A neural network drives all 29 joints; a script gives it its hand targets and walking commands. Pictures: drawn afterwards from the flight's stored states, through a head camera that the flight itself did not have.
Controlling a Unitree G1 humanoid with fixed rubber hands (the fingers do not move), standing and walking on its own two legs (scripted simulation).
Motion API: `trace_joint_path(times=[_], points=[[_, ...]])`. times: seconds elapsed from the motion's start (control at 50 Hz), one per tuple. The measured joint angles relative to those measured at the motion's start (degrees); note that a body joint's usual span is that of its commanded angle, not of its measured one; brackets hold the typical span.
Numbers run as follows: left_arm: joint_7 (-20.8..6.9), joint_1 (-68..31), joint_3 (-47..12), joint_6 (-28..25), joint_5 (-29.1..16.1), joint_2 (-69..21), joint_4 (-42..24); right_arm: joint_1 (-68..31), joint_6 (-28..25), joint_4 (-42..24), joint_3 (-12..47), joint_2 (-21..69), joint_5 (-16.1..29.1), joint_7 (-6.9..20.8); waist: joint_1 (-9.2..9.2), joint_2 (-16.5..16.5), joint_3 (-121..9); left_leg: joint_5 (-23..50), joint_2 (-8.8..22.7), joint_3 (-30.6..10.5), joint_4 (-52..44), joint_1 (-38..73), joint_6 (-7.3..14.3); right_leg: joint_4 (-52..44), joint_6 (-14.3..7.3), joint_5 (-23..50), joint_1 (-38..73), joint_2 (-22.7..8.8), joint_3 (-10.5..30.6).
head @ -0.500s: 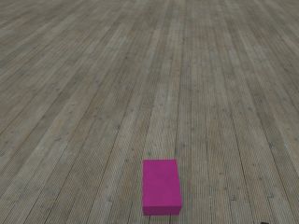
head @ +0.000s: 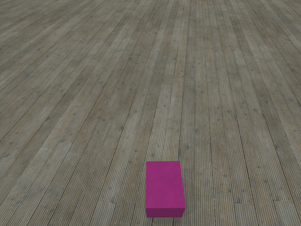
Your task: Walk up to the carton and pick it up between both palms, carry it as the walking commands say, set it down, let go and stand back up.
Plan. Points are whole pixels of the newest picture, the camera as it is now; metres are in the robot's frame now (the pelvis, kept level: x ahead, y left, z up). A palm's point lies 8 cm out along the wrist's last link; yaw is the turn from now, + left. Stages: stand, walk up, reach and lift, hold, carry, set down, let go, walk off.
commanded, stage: stand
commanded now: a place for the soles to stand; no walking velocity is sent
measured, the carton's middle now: (163, 188) +0.50 -0.04 -0.69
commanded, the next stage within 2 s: reach and lift in 0.06 s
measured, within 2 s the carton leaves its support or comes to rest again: neither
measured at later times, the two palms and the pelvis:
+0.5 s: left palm (75, 222) +0.19 +0.25 -0.14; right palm (264, 225) +0.18 -0.29 -0.13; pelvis -0.03 -0.01 -0.04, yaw -4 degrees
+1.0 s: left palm (101, 186) +0.32 +0.21 -0.18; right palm (234, 188) +0.30 -0.26 -0.18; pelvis -0.08 -0.01 -0.09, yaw -3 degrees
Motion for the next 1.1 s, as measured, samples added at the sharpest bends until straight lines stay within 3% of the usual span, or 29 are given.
trace_joint_path(times=[0.08,0.16,0.24,0.3,0.4,0.6,0.92,1.1], points=[[0.0,-0.2,0.0,0.0,0.0,0.0,-0.3,0.3,0.0,-0.3,0.0,-0.1,-0.1,0.0,-0.01,0.0,-0.2,-0.1,0.2,-0.1,0.1,0.1,-0.1,0.0,-0.2,-0.1,0.1,0.2,-0.1],[-2.5,0.5,4.7,7.4,2.3,-1.5,-15.5,0.2,5.5,-14.4,-2.9,1.5,-1.8,1.7,-0.05,0.1,3.5,-2.9,1.0,1.2,6.8,-3.9,-0.1,6.6,-0.6,-2.3,-4.4,0.9,1.3],[-4.0,-2.9,7.5,13.6,5.3,-3.2,-25.2,-0.9,11.2,-22.6,-3.0,3.7,-2.7,2.7,-0.31,-0.5,7.2,-4.4,1.6,2.2,10.6,-6.5,-0.4,10.9,-0.7,-3.5,-7.7,1.3,2.4],[-4.0,-4.2,10.1,15.3,6.4,-4.7,-28.4,-0.2,13.5,-26.6,-4.3,5.1,-3.6,2.7,-0.66,-0.6,7.1,-5.4,1.9,2.6,13.1,-9.7,-0.5,13.4,-0.7,-4.3,-11.1,1.6,2.8],[-3.7,-5.1,11.1,16.7,4.4,-6.1,-29.8,-2.3,15.1,-30.6,-4.2,5.1,-3.1,3.4,-0.85,-0.3,6.3,-8.1,2.3,3.3,19.4,-16.7,-0.7,20.0,-0.7,-7.0,-18.6,1.9,3.5],[-1.9,-14.9,10.0,18.0,1.3,-7.6,-29.4,-16.1,16.6,-28.2,-4.9,4.3,-1.8,1.0,0.64,-1.2,3.1,-10.5,1.9,2.5,28.6,-31.1,-1.3,30.8,-1.2,-10.5,-33.4,1.4,2.9],[-2.6,-37.4,11.6,19.1,-0.9,-6.1,-23.1,-36.0,17.8,-22.1,-7.1,5.0,0.6,-1.4,0.91,-0.6,4.0,-8.9,1.8,1.6,36.4,-50.0,-1.3,38.9,-1.5,-9.2,-52.2,1.2,2.2],[0.5,-52.7,11.8,19.9,-1.9,-7.3,-18.0,-50.9,17.7,-15.4,-9.1,2.8,1.6,-1.0,0.26,-0.7,1.6,-7.8,1.3,1.6,38.8,-60.0,-0.9,40.9,-1.2,-8.0,-62.0,0.7,2.2]])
